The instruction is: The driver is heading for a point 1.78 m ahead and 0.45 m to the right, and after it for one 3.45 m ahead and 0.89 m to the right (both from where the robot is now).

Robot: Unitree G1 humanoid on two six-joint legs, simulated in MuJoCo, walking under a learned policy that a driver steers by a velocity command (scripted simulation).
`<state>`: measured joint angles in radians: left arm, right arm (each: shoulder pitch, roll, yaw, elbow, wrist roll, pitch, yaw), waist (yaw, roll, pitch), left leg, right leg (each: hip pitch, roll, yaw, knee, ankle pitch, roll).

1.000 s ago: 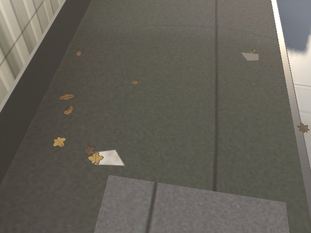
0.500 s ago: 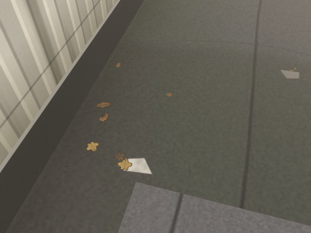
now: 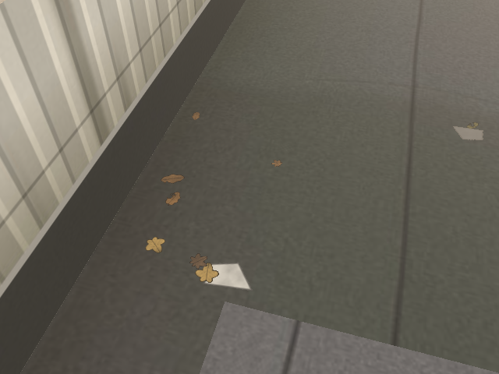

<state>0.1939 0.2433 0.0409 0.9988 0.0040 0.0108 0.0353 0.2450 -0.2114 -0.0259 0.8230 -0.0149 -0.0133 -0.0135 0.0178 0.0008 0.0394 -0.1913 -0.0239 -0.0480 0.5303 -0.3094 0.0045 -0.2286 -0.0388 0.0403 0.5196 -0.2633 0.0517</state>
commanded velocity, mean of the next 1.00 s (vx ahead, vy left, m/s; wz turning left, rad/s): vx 0.32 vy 0.00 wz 0.00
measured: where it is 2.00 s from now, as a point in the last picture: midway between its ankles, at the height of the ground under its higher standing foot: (299, 271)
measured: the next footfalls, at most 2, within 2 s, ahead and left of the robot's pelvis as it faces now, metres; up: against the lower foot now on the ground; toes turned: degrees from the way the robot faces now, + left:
left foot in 0.82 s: +0.43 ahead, +0.10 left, +0.00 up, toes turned +1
right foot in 1.36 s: +0.72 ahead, -0.15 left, +0.00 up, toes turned -14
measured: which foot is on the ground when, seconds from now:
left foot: down 0.00-0.34, up 0.36-0.80, down 0.82-1.00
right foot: down 0.00-0.82, up 0.84-1.00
